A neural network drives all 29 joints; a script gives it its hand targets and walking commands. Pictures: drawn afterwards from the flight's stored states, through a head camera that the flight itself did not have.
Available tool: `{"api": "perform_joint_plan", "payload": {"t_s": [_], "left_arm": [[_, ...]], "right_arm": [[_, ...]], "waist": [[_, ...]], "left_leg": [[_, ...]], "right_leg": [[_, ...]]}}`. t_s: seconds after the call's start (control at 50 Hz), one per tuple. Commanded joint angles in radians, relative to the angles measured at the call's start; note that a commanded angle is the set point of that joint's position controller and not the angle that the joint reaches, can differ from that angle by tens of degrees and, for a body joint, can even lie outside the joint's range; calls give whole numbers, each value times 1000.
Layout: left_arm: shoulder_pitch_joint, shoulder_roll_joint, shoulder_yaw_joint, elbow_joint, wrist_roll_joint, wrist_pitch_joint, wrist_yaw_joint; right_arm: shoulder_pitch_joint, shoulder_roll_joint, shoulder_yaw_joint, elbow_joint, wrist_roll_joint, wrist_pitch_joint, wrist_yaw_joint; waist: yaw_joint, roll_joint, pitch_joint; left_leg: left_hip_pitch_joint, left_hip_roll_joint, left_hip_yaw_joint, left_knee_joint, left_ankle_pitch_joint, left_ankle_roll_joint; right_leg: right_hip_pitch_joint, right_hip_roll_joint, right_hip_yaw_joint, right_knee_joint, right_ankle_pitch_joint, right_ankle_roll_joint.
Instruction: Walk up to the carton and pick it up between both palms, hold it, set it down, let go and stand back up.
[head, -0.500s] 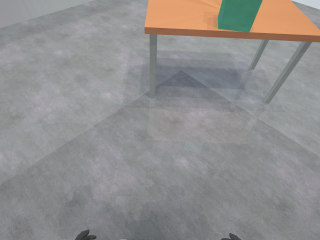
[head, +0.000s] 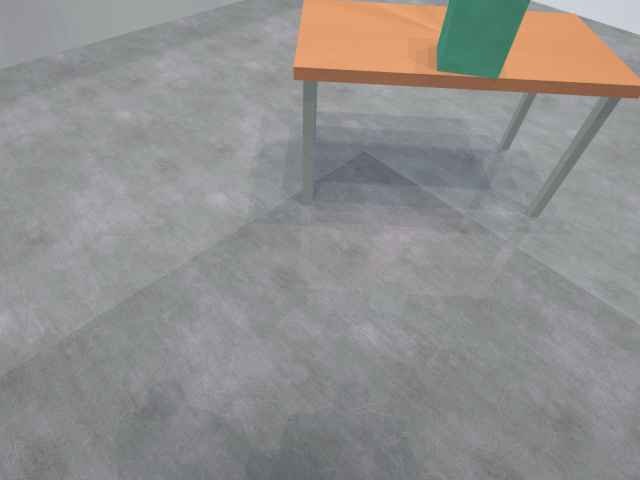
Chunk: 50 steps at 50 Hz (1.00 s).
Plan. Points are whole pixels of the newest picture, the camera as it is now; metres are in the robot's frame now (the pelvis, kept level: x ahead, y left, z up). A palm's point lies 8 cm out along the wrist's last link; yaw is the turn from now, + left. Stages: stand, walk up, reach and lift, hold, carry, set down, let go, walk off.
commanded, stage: stand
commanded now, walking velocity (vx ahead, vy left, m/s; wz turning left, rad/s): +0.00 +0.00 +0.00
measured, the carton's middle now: (478, 24) +1.36 -0.46 +0.00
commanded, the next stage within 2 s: walk up in 1.48 s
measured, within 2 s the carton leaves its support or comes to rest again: neither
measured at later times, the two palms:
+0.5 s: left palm out of the picture -0.01 +0.20 -0.14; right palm out of the picture +0.00 -0.21 -0.14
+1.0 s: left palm out of the picture -0.03 +0.19 -0.14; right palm out of the picture -0.03 -0.20 -0.14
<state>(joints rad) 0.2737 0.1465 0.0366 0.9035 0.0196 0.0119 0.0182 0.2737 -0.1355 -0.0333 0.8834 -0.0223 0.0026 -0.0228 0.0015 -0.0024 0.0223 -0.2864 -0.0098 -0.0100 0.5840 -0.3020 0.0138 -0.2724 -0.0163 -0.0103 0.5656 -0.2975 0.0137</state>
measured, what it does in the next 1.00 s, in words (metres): stands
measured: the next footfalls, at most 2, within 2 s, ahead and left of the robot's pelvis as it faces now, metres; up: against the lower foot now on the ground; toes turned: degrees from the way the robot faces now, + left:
right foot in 1.96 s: +0.06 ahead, -0.20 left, +0.00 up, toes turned -15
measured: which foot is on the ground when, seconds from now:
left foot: down 0.00-1.00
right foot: down 0.00-1.00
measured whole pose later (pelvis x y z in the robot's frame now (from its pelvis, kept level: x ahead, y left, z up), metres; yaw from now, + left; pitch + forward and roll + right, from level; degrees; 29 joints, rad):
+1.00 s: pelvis +0.00 -0.01 +0.01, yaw +0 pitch -1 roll +0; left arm 0.30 0.09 0.02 1.16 0.02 0.00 0.04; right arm 0.31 -0.08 -0.02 1.14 -0.01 0.00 -0.04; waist 0.00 0.00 0.04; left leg -0.20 -0.01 -0.01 0.45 -0.23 0.00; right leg -0.19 -0.01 -0.01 0.45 -0.24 0.01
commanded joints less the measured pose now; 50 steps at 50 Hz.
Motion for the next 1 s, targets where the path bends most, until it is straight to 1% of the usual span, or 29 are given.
{"api": "perform_joint_plan", "payload": {"t_s": [0.0, 0.04, 0.06, 0.1, 0.14, 0.2, 0.22, 0.24, 0.26, 0.3, 0.32, 0.36, 0.38, 0.42, 0.5, 0.54, 0.56, 0.58, 0.6, 0.64, 0.68, 0.7, 0.74, 0.76, 0.8, 0.82, 0.84, 0.86, 0.98], "left_arm": [[52, 99, 26, -22, -1, -20, 6], [39, 88, 26, -8, 0, -22, 7], [54, 101, 30, 4, 2, -26, 6], [44, 75, 26, 24, 1, -32, 10], [40, 61, 21, 48, -2, -29, 16], [78, 94, 33, 84, -1, -30, 21], [72, 79, 31, 92, 0, -29, 20], [59, 79, 27, 100, 3, -25, 24], [53, 90, 32, 104, -1, -25, 21], [64, 48, 16, 128, -5, -22, 17], [73, 35, 12, 136, -7, -21, 17], [82, 45, 11, 151, -5, -20, 19], [81, 50, 12, 165, 2, -19, 24], [97, 52, 9, 177, -1, -22, 24], [82, 74, 16, 190, -4, -28, 25], [88, 43, 9, 210, 0, -25, 26], [97, 41, 6, 213, -1, -27, 26], [87, 39, 6, 215, -3, -28, 29], [76, 47, 8, 215, -4, -24, 27], [86, 43, 5, 219, -3, -25, 24], [74, 30, 1, 224, -3, -21, 24], [96, 45, 8, 226, -3, -21, 24], [98, 29, 3, 232, -1, -16, 25], [95, 30, 0, 233, -2, -12, 27], [99, 24, -2, 238, -4, -10, 29], [103, 19, 0, 238, -3, -10, 31], [109, 30, 1, 237, -4, -13, 30], [88, 32, 1, 234, -4, -13, 26], [108, 15, -4, 248, -2, -14, 27]], "right_arm": [[18, -124, -36, -34, 1, -24, -6], [35, -104, -35, -15, 3, -22, -8], [28, -109, -31, -4, 3, -21, -8], [29, -101, -35, 11, 5, -21, -11], [40, -112, -39, 36, 7, -23, -13], [43, -91, -37, 70, 5, -28, -11], [40, -86, -35, 77, 2, -26, -10], [55, -87, -37, 95, 5, -25, -14], [50, -87, -35, 100, 4, -23, -16], [67, -79, -28, 113, 7, -20, -17], [64, -88, -29, 129, 9, -16, -17], [47, -60, -22, 136, 6, -15, -16], [69, -54, -19, 142, 8, -14, -13], [55, -85, -25, 152, 7, -14, -13], [83, -55, -17, 187, 9, -23, -22], [91, -62, -21, 199, 6, -20, -19], [83, -56, -21, 202, 10, -18, -21], [70, -40, -15, 198, 12, -16, -21], [86, -54, -16, 205, 7, -14, -22], [89, -65, -21, 218, 7, -10, -25], [90, -48, -14, 222, 6, -9, -23], [95, -46, -13, 226, 7, -8, -25], [89, -45, -9, 227, 7, -9, -21], [85, -26, -5, 221, 10, -14, -19], [91, -55, -12, 231, 8, -16, -23], [107, -36, -5, 237, 7, -14, -24], [88, -36, -7, 235, 7, -11, -23], [104, -37, -5, 235, 7, -12, -27], [96, -31, 0, 231, 10, -15, -19]], "waist": [[8, 0, 3], [-3, 47, 1], [10, 19, -24], [1, 13, -32], [-7, -29, 7], [3, 24, -20], [8, 6, -20], [-6, -12, -3], [-3, 7, 1], [-6, -10, 35], [6, 16, 41], [4, 27, 53], [-4, -16, 46], [5, -19, 28], [1, 27, 28], [-5, -15, 21], [4, -4, 29], [-3, -24, 43], [-10, -2, 82], [1, 1, 67], [-6, -17, 68], [4, 20, 65], [5, 16, 65], [4, -6, 76], [3, 8, 61], [5, -17, 68], [9, 15, 71], [-1, 19, 97], [7, -3, 63]], "left_leg": [[-1, 72, -83, -149, 98, 28], [2, 70, -82, -164, 94, 25], [26, 74, -82, -160, 108, 31], [32, 79, -84, -166, 120, 34], [26, 70, -75, -169, 141, 32], [45, 74, -73, -172, 172, 34], [51, 68, -60, -164, 185, 29], [75, 67, -59, -162, 196, 27], [61, 68, -60, -169, 183, 25], [40, 79, -77, -197, 146, 26], [43, 73, -67, -198, 134, 23], [44, 77, -73, -206, 111, 24], [46, 72, -66, -197, 122, 22], [62, 72, -59, -196, 171, 18], [78, 73, -59, -203, 193, 19], [92, 80, -62, -197, 204, 19], [106, 77, -56, -188, 216, 19], [97, 79, -51, -192, 194, 19], [59, 78, -59, -212, 165, 14], [82, 78, -52, -209, 178, 10], [80, 74, -55, -212, 154, 7], [63, 75, -54, -217, 125, 7], [39, 75, -56, -224, 119, 3], [26, 75, -59, -234, 119, 8], [48, 77, -60, -237, 96, 8], [41, 83, -71, -239, 101, 13], [55, 73, -54, -230, 113, 8], [45, 76, -58, -229, 118, 9], [41, 76, -63, -234, 111, 13]], "right_leg": [[1, -43, 42, -110, 94, -35], [21, -45, 41, -116, 107, -35], [26, -51, 49, -122, 114, -41], [40, -49, 41, -117, 134, -37], [33, -55, 52, -139, 136, -43], [68, -59, 59, -139, 166, -40], [65, -63, 61, -141, 169, -43], [30, -63, 59, -151, 168, -44], [40, -59, 60, -163, 140, -46], [30, -49, 47, -159, 123, -36], [39, -55, 50, -161, 134, -34], [20, -51, 50, -170, 117, -29], [38, -56, 54, -177, 105, -35], [55, -66, 61, -180, 141, -41], [66, -68, 59, -175, 170, -40], [75, -62, 52, -181, 181, -38], [54, -64, 59, -188, 183, -37], [35, -64, 59, -194, 163, -39], [49, -61, 53, -194, 143, -29], [47, -63, 61, -192, 143, -32], [34, -61, 59, -205, 109, -35], [57, -54, 53, -204, 107, -31], [80, -54, 50, -200, 110, -28], [80, -64, 49, -195, 123, -29], [64, -59, 54, -200, 91, -29], [69, -59, 52, -202, 87, -34], [50, -62, 63, -208, 82, -33], [42, -67, 67, -214, 88, -35], [58, -63, 61, -206, 87, -38]]}}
